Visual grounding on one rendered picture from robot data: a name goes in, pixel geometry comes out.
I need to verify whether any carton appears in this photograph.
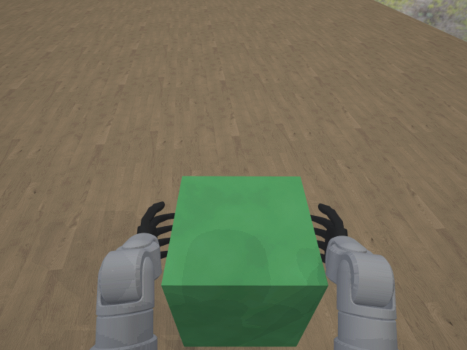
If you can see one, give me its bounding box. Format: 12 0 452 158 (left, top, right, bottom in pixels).
161 176 328 347

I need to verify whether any left robot forearm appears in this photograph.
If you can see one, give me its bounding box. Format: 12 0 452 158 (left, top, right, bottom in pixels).
90 233 162 350

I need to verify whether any robot right hand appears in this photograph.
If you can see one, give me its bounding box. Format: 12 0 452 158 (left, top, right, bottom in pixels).
310 203 348 263

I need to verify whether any robot left hand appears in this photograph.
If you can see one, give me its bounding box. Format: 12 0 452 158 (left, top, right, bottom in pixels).
137 201 175 259

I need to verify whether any right robot forearm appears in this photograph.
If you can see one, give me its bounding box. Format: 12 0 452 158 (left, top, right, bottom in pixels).
325 236 398 350

